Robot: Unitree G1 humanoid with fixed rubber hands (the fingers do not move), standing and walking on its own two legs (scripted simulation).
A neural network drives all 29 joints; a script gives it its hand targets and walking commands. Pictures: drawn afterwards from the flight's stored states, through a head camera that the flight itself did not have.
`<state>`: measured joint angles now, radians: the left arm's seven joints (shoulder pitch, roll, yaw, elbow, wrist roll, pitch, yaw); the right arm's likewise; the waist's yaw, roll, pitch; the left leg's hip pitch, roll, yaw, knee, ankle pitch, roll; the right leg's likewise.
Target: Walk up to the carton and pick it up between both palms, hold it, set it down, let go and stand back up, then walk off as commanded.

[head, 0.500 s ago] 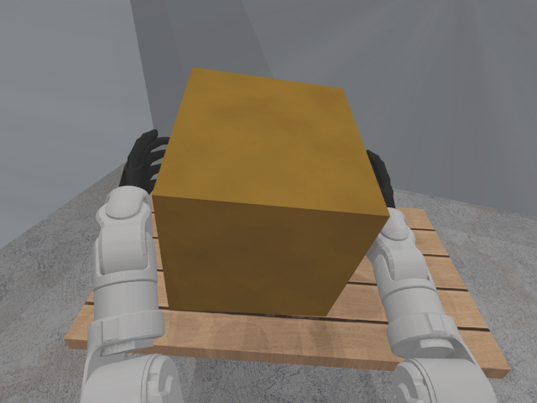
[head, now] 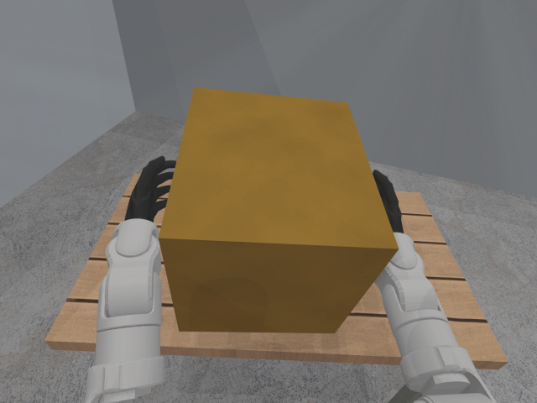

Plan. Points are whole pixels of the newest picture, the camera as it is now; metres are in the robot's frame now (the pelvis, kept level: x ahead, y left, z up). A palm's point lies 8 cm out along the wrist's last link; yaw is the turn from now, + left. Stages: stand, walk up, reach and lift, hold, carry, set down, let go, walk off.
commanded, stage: set down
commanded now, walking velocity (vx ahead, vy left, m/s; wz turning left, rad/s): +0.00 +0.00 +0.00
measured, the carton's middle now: (266, 213) +0.40 +0.00 +0.11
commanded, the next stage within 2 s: none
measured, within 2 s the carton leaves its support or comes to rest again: neither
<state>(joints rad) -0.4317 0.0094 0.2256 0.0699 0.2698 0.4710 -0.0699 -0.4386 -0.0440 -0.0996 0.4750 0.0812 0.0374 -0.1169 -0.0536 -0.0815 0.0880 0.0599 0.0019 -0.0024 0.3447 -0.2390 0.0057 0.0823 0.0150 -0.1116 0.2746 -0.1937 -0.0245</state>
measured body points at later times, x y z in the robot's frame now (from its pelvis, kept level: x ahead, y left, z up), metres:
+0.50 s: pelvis -0.01 +0.00 +0.00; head -0.03 +0.03 +0.45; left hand +0.38 +0.17 +0.14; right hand +0.36 -0.17 +0.12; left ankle -0.02 +0.11 -0.75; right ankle -0.01 -0.10 -0.75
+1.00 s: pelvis +0.00 +0.00 +0.00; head +0.01 +0.03 +0.45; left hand +0.41 +0.18 +0.10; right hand +0.39 -0.17 +0.09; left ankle -0.02 +0.11 -0.75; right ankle -0.01 -0.10 -0.75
